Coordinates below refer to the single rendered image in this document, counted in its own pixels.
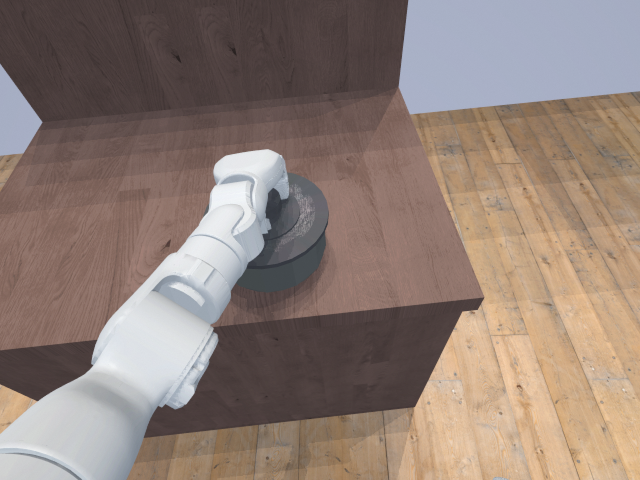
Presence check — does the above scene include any pot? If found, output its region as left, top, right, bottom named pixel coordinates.
left=236, top=233, right=326, bottom=293

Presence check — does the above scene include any knob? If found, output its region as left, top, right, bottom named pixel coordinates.
left=265, top=188, right=282, bottom=220

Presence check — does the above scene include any lid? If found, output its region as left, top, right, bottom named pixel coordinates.
left=203, top=172, right=329, bottom=269

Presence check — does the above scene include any left robot upper arm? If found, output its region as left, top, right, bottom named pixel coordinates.
left=0, top=290, right=218, bottom=480

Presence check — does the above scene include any table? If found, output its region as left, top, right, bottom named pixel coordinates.
left=0, top=0, right=485, bottom=438

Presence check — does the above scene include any left robot forearm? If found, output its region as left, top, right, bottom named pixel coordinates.
left=91, top=170, right=268, bottom=365

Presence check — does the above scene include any left robot hand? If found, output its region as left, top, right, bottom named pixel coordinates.
left=213, top=149, right=289, bottom=234

